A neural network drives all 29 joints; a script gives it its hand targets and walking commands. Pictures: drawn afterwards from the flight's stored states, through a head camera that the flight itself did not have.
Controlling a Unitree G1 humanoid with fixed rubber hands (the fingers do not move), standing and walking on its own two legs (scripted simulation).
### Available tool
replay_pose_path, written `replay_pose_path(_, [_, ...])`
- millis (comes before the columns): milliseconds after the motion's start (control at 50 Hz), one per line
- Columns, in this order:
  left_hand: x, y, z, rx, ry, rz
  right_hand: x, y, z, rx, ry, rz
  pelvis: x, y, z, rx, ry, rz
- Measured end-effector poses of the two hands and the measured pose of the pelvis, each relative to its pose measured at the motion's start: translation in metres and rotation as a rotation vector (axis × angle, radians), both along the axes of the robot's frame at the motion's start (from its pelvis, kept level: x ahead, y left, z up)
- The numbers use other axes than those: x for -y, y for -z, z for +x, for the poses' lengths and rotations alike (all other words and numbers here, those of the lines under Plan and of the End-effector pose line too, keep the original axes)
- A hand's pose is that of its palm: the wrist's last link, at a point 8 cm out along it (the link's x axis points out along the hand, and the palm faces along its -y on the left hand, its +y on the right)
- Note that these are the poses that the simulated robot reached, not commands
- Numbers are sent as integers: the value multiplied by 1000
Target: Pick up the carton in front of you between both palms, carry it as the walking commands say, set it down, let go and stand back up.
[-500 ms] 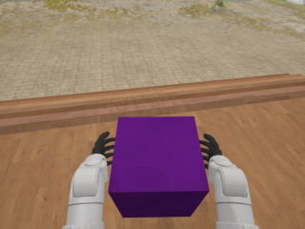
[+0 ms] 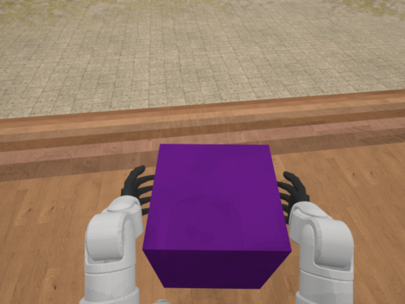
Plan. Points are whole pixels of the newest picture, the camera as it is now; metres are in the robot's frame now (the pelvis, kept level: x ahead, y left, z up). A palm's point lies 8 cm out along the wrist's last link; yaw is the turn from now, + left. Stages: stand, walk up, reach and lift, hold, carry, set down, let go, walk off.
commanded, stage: carry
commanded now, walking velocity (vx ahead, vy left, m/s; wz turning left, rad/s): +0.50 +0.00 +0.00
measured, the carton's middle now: (213, 221) +0.28 +0.00 +0.01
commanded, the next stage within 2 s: none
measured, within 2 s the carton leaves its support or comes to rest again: neither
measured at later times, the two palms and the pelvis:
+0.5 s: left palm (156, 100) +0.60 +0.17 +0.08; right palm (265, 107) +0.59 -0.13 +0.08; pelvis +0.33 +0.02 -0.01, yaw -2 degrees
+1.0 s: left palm (173, 38) +0.96 +0.16 +0.10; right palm (254, 41) +0.96 -0.14 +0.10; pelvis +0.66 +0.01 -0.01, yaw -1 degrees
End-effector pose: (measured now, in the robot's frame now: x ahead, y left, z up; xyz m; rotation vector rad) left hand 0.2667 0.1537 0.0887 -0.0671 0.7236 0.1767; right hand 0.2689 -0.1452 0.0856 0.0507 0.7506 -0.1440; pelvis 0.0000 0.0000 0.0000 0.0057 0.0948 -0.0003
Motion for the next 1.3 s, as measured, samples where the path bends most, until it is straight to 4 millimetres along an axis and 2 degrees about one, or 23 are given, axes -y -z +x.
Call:
replay_pose_path(60, [-12, 7, 46, 18, 2, -11, -12, 5, 44, 19, 4, -9, -13, 10, 45, 9, 5, -3])
replay_pose_path(120, [-24, 22, 95, 36, 13, -27, -24, 16, 89, 36, 13, -25, -28, 26, 89, 22, 24, 9])
replay_pose_path(220, [-29, 36, 153, -63, 51, -24, -29, 32, 135, -64, 44, -32, -42, 11, 142, 10, 50, -8])
replay_pose_path(300, [-26, 34, 199, -83, 86, -19, -26, 27, 173, -84, 68, -38, -45, -1, 187, 3, 45, -26])
replay_pose_path(380, [-22, 23, 249, -39, 92, -13, -23, 17, 223, -41, 70, -38, -42, -6, 238, 2, 35, -32])
replay_pose_path(480, [-15, 11, 317, 33, 67, -1, -15, 7, 300, 32, 44, -29, -28, 2, 313, 12, 28, -21])
replay_pose_path(600, [2, 17, 409, 69, 31, 32, 2, 23, 403, 69, 13, 9, -4, 28, 410, 41, 1, -29])
replay_pose_path(700, [7, 24, 462, -39, -2, 21, 7, 28, 464, -38, -18, 2, 9, 10, 465, 27, -27, -6])
replay_pose_path(760, [7, 20, 494, -52, -13, 24, 7, 24, 500, -51, -31, 4, 11, 2, 498, 22, -21, 9])
replay_pose_path(820, [6, 11, 534, -21, -14, 25, 6, 16, 539, -20, -28, 8, 10, -2, 533, 20, -11, 12])
replay_pose_path(900, [3, -3, 599, 48, -6, 12, 3, 2, 599, 49, -7, 8, 3, 0, 584, 21, 0, 5])
replay_pose_path(980, [-5, -11, 676, 101, 25, 20, -5, -9, 672, 101, -12, -28, -8, 10, 641, 28, 9, -8])
replay_pose_path(1060, [-18, -2, 764, 110, 78, 36, -18, -8, 753, 108, -11, -82, -26, 34, 704, 44, 24, -20])
replay_pose_path(1100, [-22, 7, 804, 77, 108, 39, -22, -2, 788, 74, -7, -105, -32, 38, 727, 43, 22, -13])
replay_pose_path(1200, [-27, 26, 874, -70, 137, 35, -27, 20, 848, -75, -1, -106, -45, 24, 775, 25, 20, -27])
replay_pose_path(1300, [-31, 28, 935, -83, 126, 25, -31, 22, 910, -88, 13, -85, -50, 14, 825, 10, 14, -36])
